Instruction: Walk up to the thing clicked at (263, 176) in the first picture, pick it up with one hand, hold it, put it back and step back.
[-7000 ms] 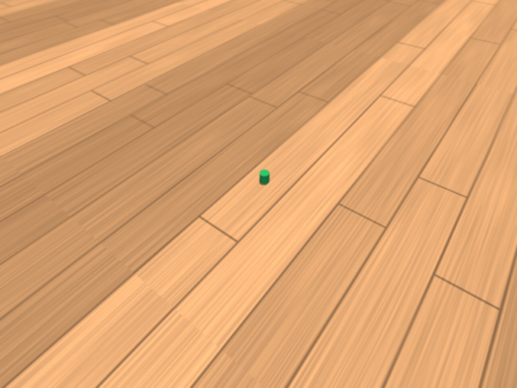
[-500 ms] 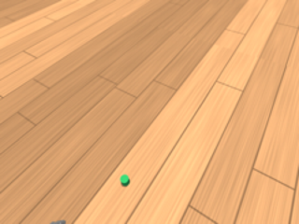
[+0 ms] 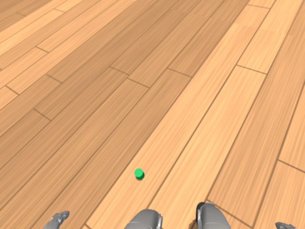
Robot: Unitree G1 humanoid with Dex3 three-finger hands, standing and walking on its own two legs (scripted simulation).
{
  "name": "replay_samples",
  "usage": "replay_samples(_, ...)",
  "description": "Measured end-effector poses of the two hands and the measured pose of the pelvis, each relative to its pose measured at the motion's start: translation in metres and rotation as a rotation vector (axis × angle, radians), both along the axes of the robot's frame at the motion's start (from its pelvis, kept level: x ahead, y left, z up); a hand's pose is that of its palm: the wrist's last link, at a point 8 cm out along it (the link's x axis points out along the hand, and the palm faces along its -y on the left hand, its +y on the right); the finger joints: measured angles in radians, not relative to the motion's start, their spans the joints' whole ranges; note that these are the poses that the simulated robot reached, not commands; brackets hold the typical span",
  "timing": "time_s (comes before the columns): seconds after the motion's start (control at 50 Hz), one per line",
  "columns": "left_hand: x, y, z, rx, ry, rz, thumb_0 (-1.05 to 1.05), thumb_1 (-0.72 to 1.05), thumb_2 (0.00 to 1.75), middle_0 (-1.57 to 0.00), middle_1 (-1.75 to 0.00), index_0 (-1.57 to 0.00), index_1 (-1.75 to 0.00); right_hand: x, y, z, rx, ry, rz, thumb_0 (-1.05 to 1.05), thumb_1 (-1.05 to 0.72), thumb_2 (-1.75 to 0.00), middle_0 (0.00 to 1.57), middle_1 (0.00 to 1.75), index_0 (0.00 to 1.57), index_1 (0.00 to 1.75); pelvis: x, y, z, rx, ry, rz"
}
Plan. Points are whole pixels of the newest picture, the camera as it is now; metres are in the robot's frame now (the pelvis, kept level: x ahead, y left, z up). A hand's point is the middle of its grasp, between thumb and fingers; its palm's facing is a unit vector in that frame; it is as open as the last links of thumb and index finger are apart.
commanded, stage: walk up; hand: left
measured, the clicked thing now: (139, 174) +0.46 +0.22 -0.71
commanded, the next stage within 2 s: none
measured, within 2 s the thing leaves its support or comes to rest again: neither
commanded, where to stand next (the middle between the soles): +0.05 +0.02 m, yaw -4 degrees
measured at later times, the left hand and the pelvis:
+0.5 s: hand out of the picture +0.03 +0.30 -0.15, palm faces -0.12 -0.94 -0.31, open 7.4 cm; pelvis -0.04 +0.02 +0.02, yaw -4 degrees
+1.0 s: hand out of the picture +0.13 +0.28 -0.11, palm faces -0.13 -0.87 -0.48, open 7.4 cm; pelvis +0.03 +0.00 +0.01, yaw -6 degrees
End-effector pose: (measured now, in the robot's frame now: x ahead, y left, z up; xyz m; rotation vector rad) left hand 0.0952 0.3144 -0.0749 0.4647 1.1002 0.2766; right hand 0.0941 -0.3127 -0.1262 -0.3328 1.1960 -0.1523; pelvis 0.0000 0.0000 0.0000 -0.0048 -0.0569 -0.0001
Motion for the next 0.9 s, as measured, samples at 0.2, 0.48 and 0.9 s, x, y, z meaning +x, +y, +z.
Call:
replay_samples(0.2, -0.016, 0.057, -0.024, 0.002, -0.061, 0.007, 0.01, 0.90, 0.90, -0.20, -0.30, -0.21, -0.30, -0.076, 0.032, -0.002, -0.057, 0.075, -0.007, 0.00, -0.90, -0.90, 0.20, 0.30, 0.21, 0.30, -0.044, 0.038, -0.020, 0.049, -0.013, 0.013)
replay_samples(0.48, -0.069, 0.032, -0.039, -0.191, 0.154, -0.031, 0.01, 0.91, 0.90, -0.20, -0.30, -0.21, -0.30, -0.141, -0.006, 0.093, -0.247, 0.022, -0.103, 0.00, -0.90, -0.90, 0.21, 0.30, 0.21, 0.30, -0.040, 0.025, 0.021, -0.005, 0.036, -0.054)
replay_samples(0.9, 0.000, -0.012, 0.023, -0.017, 0.058, -0.090, 0.01, 0.90, 0.90, -0.20, -0.30, -0.21, -0.30, -0.038, -0.018, 0.025, 0.007, -0.032, -0.107, 0.00, -0.90, -0.90, 0.20, 0.30, 0.21, 0.30, 0.025, -0.016, 0.023, -0.014, -0.006, -0.109)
